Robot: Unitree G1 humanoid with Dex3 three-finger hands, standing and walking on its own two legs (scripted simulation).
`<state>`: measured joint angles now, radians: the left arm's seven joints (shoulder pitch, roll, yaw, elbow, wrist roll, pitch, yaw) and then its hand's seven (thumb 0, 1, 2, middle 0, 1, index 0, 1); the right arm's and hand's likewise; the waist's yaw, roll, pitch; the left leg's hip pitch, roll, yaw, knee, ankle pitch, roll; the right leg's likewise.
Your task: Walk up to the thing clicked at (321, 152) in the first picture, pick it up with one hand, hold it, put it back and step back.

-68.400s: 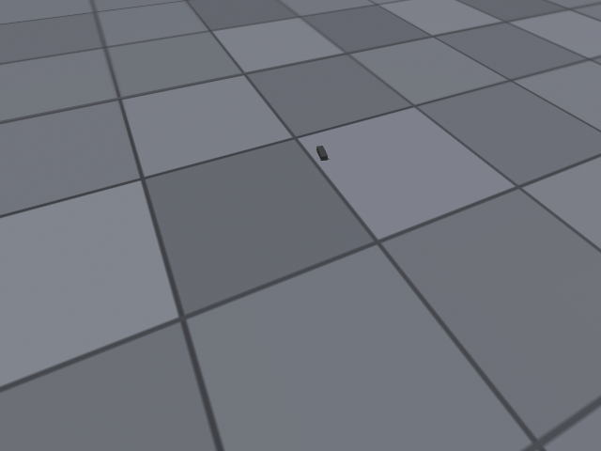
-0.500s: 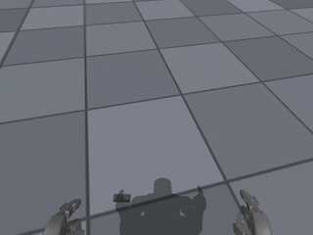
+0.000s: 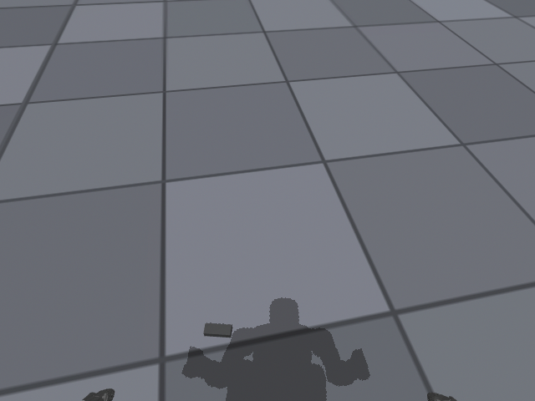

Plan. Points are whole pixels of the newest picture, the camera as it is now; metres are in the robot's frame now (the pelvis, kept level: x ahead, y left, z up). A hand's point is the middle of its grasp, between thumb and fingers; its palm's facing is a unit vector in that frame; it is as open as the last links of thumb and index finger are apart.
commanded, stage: stand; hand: left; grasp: from above
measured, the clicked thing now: (218, 330) +0.47 +0.18 -0.74
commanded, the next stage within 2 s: none
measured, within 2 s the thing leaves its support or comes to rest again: neither
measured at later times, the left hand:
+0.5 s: hand out of the picture +0.01 +0.24 -0.13, palm faces +0.04 -0.94 -0.33, open 7.3 cm
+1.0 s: hand out of the picture +0.05 +0.23 -0.13, palm faces +0.02 -0.95 -0.32, open 7.3 cm
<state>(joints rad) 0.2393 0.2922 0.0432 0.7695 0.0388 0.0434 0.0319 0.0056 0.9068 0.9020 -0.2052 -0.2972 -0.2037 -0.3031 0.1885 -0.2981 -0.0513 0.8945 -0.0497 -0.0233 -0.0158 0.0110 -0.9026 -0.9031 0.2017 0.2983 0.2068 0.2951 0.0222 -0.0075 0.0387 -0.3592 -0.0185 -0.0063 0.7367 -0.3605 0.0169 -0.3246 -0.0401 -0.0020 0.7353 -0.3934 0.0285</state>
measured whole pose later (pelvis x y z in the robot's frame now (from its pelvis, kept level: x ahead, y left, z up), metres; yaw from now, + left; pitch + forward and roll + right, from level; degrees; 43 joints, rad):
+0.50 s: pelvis -0.02 +0.00 +0.03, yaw +0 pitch -5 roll +0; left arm 0.21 0.29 0.03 1.10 0.03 0.01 0.02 0.00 0.91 0.90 -0.21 -0.30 -0.20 -0.30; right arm 0.16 -0.29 -0.05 1.09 -0.03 0.01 -0.01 0.01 -0.90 -0.90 0.20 0.30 0.21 0.30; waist 0.02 0.02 0.07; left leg -0.15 -0.02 -0.01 0.41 -0.17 0.01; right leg -0.12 -0.04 -0.01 0.41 -0.21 0.03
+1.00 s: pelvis -0.01 -0.01 +0.03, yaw +0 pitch -5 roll +0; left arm 0.14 0.29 0.02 1.14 0.01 -0.01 0.01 0.00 0.91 0.90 -0.21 -0.30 -0.20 -0.30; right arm 0.14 -0.31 -0.02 1.14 -0.02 0.00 -0.01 0.01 -0.90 -0.90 0.20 0.30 0.20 0.29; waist 0.01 0.01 0.07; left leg -0.12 0.00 -0.01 0.36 -0.16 0.00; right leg -0.09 -0.02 -0.01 0.36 -0.19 0.02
